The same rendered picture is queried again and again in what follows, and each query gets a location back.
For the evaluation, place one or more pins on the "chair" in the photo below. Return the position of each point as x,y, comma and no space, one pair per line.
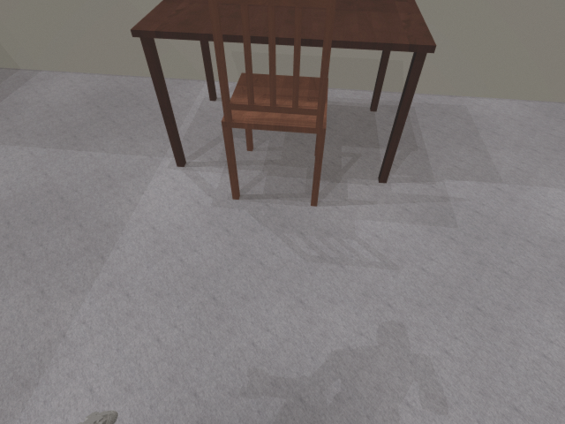
274,102

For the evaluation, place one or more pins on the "table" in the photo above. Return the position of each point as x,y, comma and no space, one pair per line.
387,25

